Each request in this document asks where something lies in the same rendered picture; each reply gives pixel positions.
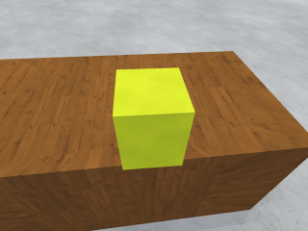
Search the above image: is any carton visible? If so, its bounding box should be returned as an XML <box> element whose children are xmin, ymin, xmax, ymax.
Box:
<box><xmin>113</xmin><ymin>67</ymin><xmax>195</xmax><ymax>170</ymax></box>

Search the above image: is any pedestal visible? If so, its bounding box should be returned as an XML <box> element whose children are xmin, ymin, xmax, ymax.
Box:
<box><xmin>0</xmin><ymin>51</ymin><xmax>308</xmax><ymax>231</ymax></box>

